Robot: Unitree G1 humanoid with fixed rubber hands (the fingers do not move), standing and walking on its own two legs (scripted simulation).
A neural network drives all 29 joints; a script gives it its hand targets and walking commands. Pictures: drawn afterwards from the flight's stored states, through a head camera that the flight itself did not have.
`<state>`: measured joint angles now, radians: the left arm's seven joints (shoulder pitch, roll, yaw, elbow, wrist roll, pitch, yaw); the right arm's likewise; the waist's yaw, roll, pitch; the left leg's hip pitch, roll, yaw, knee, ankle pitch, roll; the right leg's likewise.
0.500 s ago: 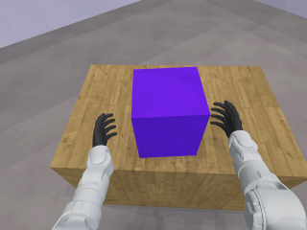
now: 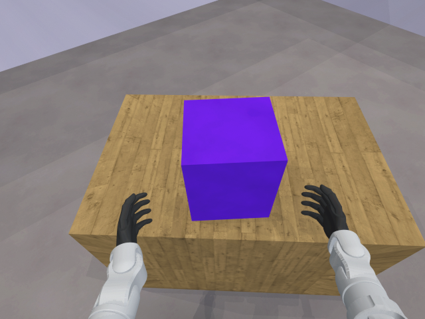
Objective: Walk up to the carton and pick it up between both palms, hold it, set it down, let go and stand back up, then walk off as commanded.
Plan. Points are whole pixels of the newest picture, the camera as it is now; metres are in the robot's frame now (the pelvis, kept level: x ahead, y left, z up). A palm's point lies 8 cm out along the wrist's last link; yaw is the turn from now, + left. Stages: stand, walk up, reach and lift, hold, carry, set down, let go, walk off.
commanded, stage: set down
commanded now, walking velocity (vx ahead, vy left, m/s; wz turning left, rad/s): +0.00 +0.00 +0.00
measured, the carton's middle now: (228, 161) +0.50 +0.00 -0.05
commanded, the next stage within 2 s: none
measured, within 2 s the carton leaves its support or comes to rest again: neither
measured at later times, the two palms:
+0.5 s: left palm (126, 262) +0.24 +0.18 -0.03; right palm (346, 254) +0.28 -0.24 -0.05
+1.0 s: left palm (122, 280) +0.21 +0.19 -0.04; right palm (352, 277) +0.24 -0.24 -0.05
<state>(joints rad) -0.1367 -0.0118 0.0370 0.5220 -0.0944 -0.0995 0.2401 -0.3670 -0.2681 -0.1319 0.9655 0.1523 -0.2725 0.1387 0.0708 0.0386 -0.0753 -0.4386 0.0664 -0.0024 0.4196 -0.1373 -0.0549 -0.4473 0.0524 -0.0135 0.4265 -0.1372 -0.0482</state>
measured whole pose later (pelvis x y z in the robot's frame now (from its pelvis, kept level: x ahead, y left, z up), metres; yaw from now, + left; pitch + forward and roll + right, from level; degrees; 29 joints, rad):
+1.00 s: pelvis +0.03 +0.00 +0.00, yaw +0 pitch +0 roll +1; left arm 0.18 0.01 0.00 0.59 -0.07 -0.32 0.19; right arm 0.01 -0.27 -0.03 0.94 0.22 -0.51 0.15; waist 0.04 0.02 -0.01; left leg -0.22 0.06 0.00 0.42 -0.21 -0.05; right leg -0.24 0.05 -0.01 0.46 -0.22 -0.05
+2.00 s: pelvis +0.04 +0.00 +0.00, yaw +0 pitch -2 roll +1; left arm 0.23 0.15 0.00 0.63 -0.07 -0.16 0.07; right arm 0.10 -0.24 -0.02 0.90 0.22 -0.37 0.06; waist 0.04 -0.01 0.04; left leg -0.14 0.05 0.00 0.42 -0.24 -0.06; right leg -0.16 0.04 -0.01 0.46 -0.25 -0.05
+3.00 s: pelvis +0.04 +0.00 +0.00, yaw +0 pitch -4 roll +1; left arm 0.23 0.22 0.00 0.57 -0.02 0.12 0.00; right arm 0.12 -0.20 -0.02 0.86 0.11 -0.20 -0.01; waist 0.04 -0.01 0.06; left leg -0.12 0.05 0.01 0.42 -0.24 -0.05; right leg -0.14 0.04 0.00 0.46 -0.25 -0.04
